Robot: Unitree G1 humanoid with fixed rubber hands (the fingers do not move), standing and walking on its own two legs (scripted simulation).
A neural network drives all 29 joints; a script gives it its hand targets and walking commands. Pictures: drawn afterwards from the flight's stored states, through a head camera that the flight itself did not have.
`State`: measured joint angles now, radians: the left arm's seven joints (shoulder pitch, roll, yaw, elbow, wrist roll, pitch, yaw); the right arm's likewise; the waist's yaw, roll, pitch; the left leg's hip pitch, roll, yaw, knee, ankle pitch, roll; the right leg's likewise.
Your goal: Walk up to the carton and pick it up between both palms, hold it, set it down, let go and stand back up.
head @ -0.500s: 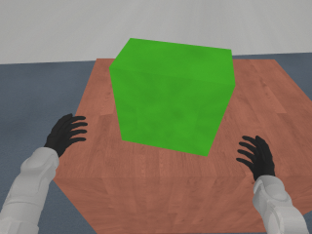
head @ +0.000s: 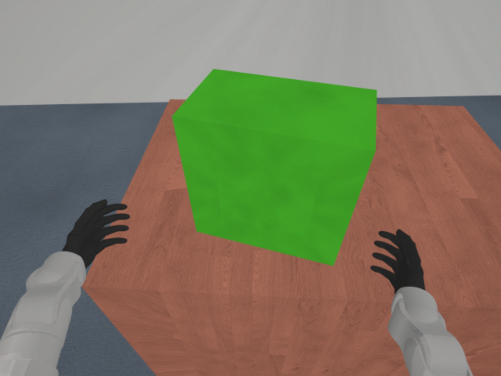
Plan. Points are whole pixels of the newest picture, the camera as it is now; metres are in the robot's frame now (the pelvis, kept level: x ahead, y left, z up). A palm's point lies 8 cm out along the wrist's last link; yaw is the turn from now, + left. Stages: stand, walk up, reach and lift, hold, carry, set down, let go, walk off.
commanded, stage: set down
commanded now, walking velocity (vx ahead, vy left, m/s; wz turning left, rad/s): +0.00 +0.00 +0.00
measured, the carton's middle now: (275, 170) +0.48 -0.01 +0.08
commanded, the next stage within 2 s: let go in 0.98 s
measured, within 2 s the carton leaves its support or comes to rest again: neither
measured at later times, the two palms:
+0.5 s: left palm (96, 301) +0.24 +0.27 +0.01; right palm (411, 310) +0.24 -0.22 +0.00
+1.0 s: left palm (118, 352) +0.18 +0.24 -0.05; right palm (409, 326) +0.22 -0.21 +0.00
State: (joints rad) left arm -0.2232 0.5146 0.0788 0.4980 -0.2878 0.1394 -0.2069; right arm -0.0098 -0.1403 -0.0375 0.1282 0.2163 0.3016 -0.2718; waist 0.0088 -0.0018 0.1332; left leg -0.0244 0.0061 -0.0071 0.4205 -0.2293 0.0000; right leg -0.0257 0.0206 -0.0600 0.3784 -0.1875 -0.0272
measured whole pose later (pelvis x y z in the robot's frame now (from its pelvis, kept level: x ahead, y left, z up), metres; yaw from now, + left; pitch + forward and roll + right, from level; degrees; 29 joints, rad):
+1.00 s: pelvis +0.00 +0.01 +0.00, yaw -1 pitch -12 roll +0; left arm 0.15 0.28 -0.02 0.51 -0.07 0.08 -0.11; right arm 0.11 -0.17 -0.03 0.38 0.06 -0.01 -0.05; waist 0.02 -0.01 0.15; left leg 0.06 -0.01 0.02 0.33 -0.20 0.01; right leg 0.02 0.01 -0.03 0.36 -0.18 -0.03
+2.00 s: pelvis -0.01 +0.01 -0.01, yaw -4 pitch +0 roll +0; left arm 0.17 0.19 0.02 0.65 0.05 0.00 -0.08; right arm 0.09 -0.20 0.00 0.34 -0.03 -0.10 0.03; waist 0.01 0.03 -0.02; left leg -0.28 0.02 0.07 0.53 -0.26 0.01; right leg -0.32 0.04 0.01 0.51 -0.19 -0.02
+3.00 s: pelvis +0.02 +0.07 -0.01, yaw -7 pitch +0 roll -1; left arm 0.15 0.18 0.03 0.74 0.04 0.03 -0.05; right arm 0.13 -0.22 -0.06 0.29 -0.02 -0.09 -0.02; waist -0.03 0.01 0.02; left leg -0.26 -0.03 0.15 0.58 -0.34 0.10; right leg -0.31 -0.01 0.10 0.55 -0.25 0.07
